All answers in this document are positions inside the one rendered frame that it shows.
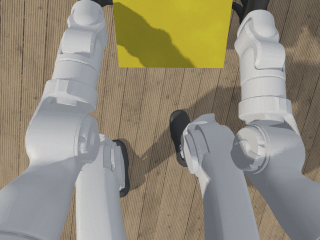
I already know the robot right foot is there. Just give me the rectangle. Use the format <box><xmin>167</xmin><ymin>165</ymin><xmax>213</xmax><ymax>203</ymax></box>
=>
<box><xmin>169</xmin><ymin>110</ymin><xmax>190</xmax><ymax>167</ymax></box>

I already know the robot left forearm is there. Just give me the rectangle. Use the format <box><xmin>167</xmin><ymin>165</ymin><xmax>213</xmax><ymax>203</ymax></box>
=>
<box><xmin>25</xmin><ymin>0</ymin><xmax>108</xmax><ymax>155</ymax></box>

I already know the robot right forearm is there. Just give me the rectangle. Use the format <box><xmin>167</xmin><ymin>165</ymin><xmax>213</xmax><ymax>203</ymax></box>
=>
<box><xmin>234</xmin><ymin>9</ymin><xmax>302</xmax><ymax>139</ymax></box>

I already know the robot right hand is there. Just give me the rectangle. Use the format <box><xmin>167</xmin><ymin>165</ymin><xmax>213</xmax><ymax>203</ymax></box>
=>
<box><xmin>232</xmin><ymin>0</ymin><xmax>270</xmax><ymax>25</ymax></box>

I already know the robot left upper arm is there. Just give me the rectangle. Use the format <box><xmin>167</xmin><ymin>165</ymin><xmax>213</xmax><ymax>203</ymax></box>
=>
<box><xmin>0</xmin><ymin>110</ymin><xmax>101</xmax><ymax>240</ymax></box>

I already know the right robot thigh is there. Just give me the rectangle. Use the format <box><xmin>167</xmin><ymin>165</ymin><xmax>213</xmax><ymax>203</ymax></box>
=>
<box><xmin>183</xmin><ymin>122</ymin><xmax>260</xmax><ymax>240</ymax></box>

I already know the carton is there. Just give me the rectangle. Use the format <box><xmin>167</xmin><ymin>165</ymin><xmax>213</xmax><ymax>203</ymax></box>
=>
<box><xmin>112</xmin><ymin>0</ymin><xmax>233</xmax><ymax>68</ymax></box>

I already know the robot right upper arm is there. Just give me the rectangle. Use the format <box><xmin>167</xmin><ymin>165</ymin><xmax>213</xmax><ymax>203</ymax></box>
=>
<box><xmin>230</xmin><ymin>124</ymin><xmax>320</xmax><ymax>240</ymax></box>

